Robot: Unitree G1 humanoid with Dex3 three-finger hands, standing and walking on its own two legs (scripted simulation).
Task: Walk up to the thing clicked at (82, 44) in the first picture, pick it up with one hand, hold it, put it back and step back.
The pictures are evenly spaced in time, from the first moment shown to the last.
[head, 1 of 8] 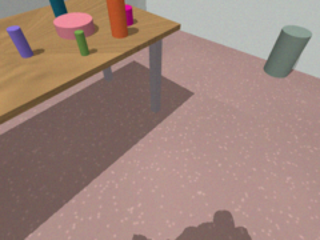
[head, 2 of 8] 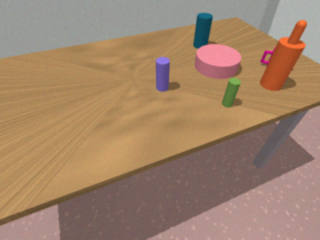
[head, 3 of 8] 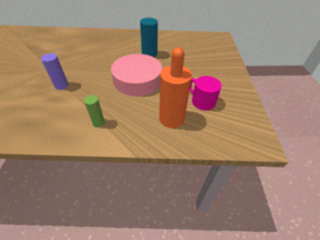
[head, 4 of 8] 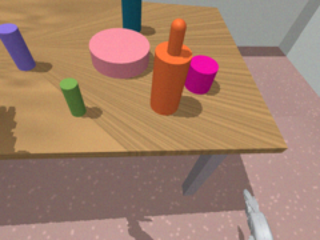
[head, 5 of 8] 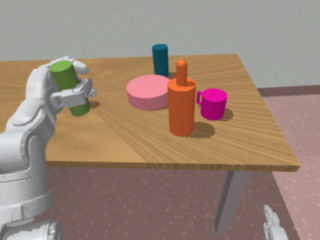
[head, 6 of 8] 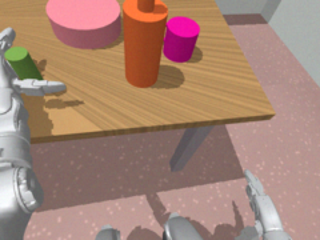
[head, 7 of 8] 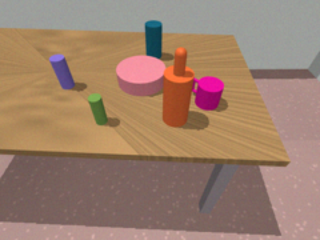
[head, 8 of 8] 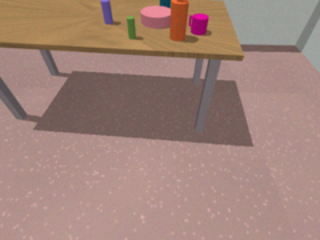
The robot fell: no
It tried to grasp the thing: yes
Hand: left
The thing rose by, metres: 0.28
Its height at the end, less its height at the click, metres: +0.00
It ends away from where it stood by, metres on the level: 0.01
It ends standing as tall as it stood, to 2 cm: yes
